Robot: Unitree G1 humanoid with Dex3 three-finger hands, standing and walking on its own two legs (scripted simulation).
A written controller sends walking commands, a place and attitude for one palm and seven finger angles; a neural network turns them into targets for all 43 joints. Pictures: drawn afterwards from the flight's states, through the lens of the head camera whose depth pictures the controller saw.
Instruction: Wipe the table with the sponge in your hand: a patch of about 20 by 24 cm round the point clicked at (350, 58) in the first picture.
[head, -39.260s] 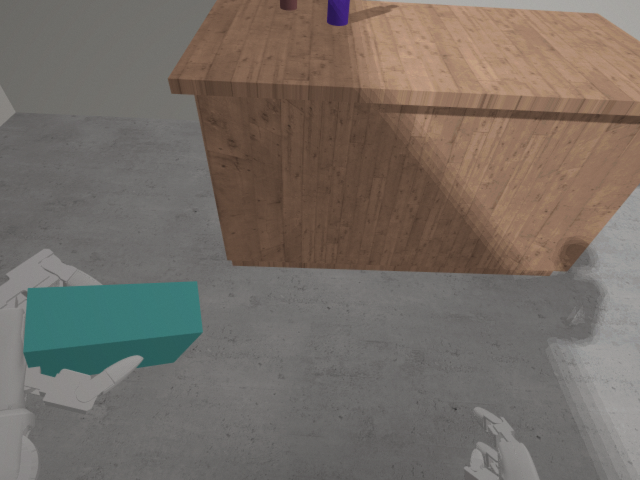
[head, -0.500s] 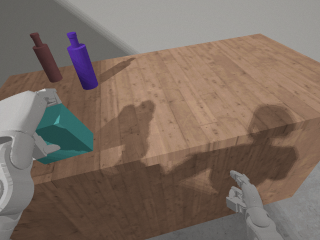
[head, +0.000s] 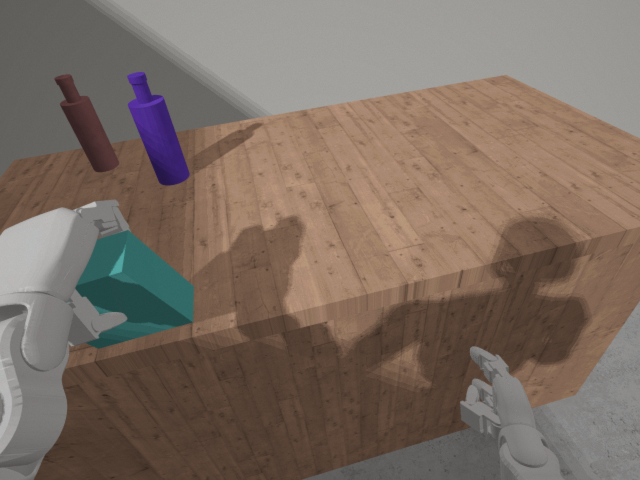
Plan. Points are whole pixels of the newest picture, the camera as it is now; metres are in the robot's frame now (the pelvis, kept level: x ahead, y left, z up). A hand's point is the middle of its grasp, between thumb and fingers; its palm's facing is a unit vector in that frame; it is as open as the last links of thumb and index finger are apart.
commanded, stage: bring the sponge back beside the body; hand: left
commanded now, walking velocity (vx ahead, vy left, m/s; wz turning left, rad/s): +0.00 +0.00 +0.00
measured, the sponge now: (124, 303) +0.22 +0.28 +0.16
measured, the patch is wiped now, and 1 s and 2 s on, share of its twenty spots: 0.95 0.95 0.95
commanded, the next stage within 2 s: step back with the hand held close in 0.12 s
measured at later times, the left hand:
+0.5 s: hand (150, 245) +0.24 +0.23 +0.23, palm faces +0.34 -0.85 -0.41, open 9.4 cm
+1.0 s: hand (27, 291) +0.14 +0.27 +0.27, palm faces +0.50 -0.76 -0.42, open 9.4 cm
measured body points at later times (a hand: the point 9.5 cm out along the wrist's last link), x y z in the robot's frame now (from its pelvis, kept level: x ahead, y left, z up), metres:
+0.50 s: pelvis +0.01 +0.01 +0.00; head +0.04 +0.04 +0.44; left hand +0.22 +0.27 +0.25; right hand +0.19 -0.22 -0.07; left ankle +0.00 +0.12 -0.73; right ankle +0.02 -0.10 -0.73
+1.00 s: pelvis -0.07 +0.03 -0.01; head -0.04 +0.05 +0.44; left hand +0.11 +0.31 +0.29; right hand +0.12 -0.20 -0.07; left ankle +0.00 +0.12 -0.73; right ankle -0.05 -0.10 -0.71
